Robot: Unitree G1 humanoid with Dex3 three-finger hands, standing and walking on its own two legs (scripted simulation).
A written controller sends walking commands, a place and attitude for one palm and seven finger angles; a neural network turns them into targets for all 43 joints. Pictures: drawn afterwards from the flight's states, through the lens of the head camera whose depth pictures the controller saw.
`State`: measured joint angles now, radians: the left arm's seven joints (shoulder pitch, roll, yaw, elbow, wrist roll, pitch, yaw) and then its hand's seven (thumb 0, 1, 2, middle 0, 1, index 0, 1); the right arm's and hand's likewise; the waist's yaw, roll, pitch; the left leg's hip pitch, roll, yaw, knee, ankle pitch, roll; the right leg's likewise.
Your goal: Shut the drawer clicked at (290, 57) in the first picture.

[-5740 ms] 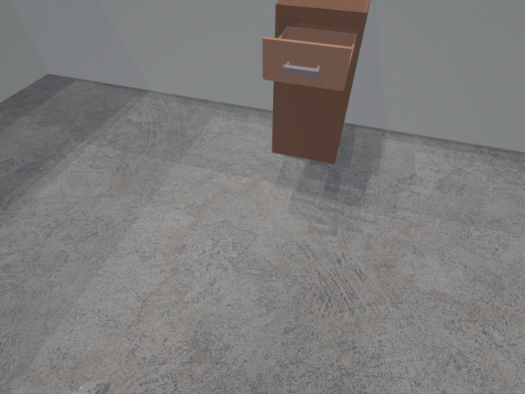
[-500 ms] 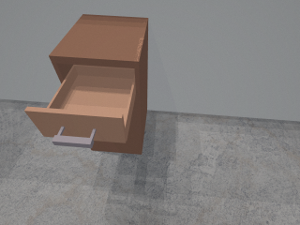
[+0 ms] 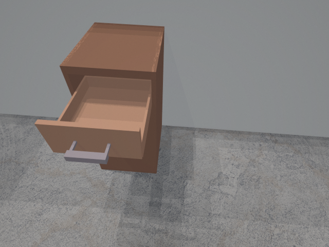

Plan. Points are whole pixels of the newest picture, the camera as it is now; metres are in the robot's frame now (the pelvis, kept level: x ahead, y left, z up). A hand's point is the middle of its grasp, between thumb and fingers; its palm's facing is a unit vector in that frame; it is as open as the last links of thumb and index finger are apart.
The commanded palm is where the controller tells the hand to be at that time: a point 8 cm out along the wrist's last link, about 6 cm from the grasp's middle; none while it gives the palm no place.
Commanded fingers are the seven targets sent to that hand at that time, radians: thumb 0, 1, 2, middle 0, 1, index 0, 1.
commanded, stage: come to a stop and stand still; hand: left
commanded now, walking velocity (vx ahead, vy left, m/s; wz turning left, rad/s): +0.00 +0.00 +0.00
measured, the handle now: (89, 151) +0.41 +0.28 -0.08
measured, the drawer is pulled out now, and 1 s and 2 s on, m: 0.28 0.28 0.28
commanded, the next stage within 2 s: look again from close up in 0.58 s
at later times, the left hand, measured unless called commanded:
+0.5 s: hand out of the picture +0.00 +0.18 -0.18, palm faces +0.04 -0.98 -0.17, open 7.4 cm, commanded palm none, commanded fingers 0.00 0.90 0.90 -0.20 -0.30 -0.20 -0.30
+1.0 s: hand out of the picture +0.03 +0.20 -0.17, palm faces +0.02 -0.98 -0.22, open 7.4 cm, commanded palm none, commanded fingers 0.00 0.90 0.90 -0.20 -0.30 -0.20 -0.30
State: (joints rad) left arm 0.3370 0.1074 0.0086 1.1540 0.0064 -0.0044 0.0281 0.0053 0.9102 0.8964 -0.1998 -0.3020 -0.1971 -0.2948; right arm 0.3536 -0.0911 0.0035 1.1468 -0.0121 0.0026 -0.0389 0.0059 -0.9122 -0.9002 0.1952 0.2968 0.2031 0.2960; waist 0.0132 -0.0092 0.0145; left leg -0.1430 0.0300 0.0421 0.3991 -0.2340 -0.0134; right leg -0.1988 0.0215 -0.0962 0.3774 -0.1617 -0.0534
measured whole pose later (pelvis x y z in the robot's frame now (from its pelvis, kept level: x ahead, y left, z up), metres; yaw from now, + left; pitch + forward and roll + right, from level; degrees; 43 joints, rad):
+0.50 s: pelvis +0.02 +0.02 +0.00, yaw +0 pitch -1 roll +0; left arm 0.30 0.13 0.00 1.15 0.01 -0.01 0.03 0.00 0.91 0.90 -0.20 -0.30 -0.20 -0.29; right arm 0.32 -0.11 0.01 1.14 0.00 -0.02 -0.04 0.01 -0.91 -0.90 0.20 0.30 0.20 0.30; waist 0.01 0.00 0.02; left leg -0.10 -0.01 0.06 0.37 -0.25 0.02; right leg -0.18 -0.01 -0.08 0.39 -0.19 -0.02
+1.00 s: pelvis +0.02 +0.03 -0.01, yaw +0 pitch -2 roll +0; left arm 0.29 0.14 -0.02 1.11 0.01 -0.02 0.03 0.01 0.91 0.90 -0.20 -0.30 -0.20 -0.29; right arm 0.32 -0.17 0.03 1.07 -0.01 -0.02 -0.02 0.02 -0.93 -0.90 0.20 0.30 0.20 0.30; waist 0.00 0.05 0.00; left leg -0.13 -0.02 0.06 0.46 -0.31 0.03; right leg -0.22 -0.03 -0.07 0.50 -0.26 -0.01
